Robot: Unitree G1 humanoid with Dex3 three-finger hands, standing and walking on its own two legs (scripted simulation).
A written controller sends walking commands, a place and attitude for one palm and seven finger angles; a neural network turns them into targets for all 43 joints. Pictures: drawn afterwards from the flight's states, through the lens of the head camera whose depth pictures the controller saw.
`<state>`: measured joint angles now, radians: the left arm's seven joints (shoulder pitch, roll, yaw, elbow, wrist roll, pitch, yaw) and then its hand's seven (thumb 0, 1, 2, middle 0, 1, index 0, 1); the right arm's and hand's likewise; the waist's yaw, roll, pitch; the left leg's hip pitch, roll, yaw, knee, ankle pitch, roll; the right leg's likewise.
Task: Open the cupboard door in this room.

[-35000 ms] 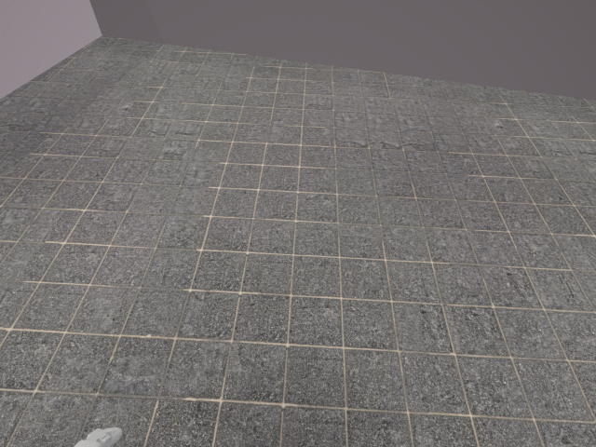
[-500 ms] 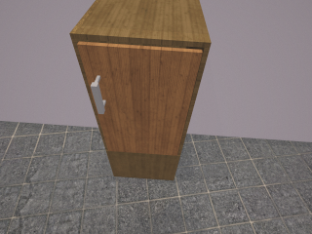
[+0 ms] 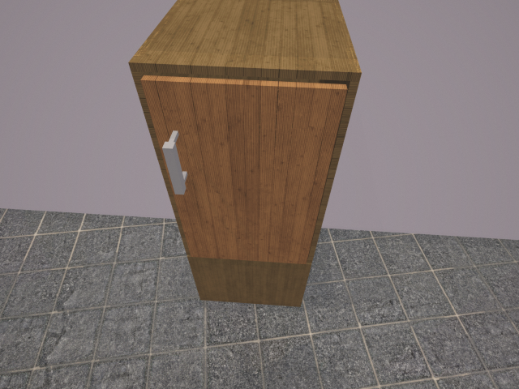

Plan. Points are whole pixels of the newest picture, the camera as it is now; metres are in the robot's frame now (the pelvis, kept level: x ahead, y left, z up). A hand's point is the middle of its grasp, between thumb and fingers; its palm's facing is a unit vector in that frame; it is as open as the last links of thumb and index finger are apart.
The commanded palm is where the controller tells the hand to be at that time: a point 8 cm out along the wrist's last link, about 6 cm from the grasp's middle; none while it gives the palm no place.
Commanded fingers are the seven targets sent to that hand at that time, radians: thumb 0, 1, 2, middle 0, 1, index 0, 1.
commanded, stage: look again from close up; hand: left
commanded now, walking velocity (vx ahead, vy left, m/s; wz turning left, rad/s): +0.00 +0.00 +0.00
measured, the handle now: (177, 163) +0.53 +0.21 +0.03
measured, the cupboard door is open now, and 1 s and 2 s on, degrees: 0 0 0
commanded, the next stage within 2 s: raise the hand with hooked fingers in 0.34 s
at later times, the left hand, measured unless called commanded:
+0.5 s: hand out of the picture +0.01 +0.26 -0.15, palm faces +0.10 -0.98 -0.18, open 7.4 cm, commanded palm +0.07 +0.29 -0.06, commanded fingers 0.00 0.81 0.86 -0.21 -0.36 -0.21 -0.36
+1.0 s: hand out of the picture +0.10 +0.28 -0.03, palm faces +0.14 -0.99 -0.04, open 9.4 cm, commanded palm +0.11 +0.33 -0.02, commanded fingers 0.00 0.22 0.61 -0.25 -0.74 -0.25 -0.74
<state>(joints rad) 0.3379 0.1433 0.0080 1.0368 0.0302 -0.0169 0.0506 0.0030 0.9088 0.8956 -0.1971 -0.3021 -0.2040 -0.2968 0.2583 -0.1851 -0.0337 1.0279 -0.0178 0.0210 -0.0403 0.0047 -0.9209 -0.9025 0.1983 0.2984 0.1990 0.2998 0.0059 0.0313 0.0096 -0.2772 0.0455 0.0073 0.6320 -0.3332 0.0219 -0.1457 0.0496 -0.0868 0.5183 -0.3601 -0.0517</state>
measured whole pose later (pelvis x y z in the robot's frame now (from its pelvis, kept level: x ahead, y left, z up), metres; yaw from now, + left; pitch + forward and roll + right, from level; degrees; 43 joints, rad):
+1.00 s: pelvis -0.08 +0.07 -0.08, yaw +2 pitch +9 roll -4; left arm 0.50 0.26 0.12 -0.08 -0.23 -0.46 -0.14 0.02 0.45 0.70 -0.23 -0.60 -0.24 -0.59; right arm 0.21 -0.28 0.01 0.47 0.01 -0.21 -0.02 0.01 -0.91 -0.90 0.20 0.30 0.20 0.30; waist 0.03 -0.01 -0.11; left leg -0.89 -0.06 0.00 1.17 -0.45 0.09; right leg -0.80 0.04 -0.10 1.12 -0.47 -0.03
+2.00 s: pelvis -0.02 +0.06 -0.04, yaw +2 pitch +9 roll -3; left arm 0.01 0.44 0.40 0.30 -0.37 -0.24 -0.48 -0.01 -0.49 0.30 -0.30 -1.20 -0.30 -1.19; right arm 0.27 -0.27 0.06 0.53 0.05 -0.16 -0.07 0.01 -0.91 -0.90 0.20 0.30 0.20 0.30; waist -0.01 0.02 -0.11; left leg -0.66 -0.05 -0.01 0.91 -0.41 0.08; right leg -0.57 0.08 -0.08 0.82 -0.42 -0.05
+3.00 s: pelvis -0.02 +0.07 -0.03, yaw +2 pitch +11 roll -3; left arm -0.24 0.42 0.33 0.52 -0.29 -0.23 -0.45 -0.01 -0.50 0.30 -0.30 -1.20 -0.30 -1.20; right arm 0.28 -0.28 0.05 0.56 0.05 -0.12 -0.06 0.01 -0.91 -0.90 0.20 0.30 0.20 0.30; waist -0.04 0.01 -0.09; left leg -0.64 -0.06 0.01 0.85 -0.39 0.09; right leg -0.57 0.06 -0.06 0.80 -0.41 -0.04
